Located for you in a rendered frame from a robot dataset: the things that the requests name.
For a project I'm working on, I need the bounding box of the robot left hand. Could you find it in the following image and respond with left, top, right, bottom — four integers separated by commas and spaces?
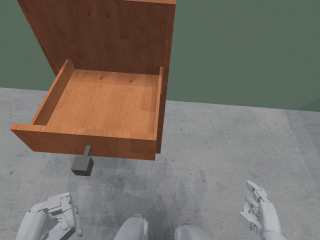
15, 192, 83, 240

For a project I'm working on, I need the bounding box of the right robot shin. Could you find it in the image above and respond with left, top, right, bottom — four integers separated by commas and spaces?
181, 222, 191, 227

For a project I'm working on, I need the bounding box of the right robot thigh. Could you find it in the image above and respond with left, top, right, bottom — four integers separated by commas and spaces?
174, 225, 211, 240

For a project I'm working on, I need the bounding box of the drawer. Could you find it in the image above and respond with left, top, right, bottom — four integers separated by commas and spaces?
10, 59, 163, 161

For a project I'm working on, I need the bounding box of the handle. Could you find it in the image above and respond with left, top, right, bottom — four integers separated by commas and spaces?
71, 145, 94, 177

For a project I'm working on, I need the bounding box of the cabinet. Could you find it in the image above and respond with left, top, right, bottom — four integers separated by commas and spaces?
17, 0, 176, 154

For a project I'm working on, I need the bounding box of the robot right hand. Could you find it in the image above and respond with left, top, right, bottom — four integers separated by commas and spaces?
240, 180, 282, 238

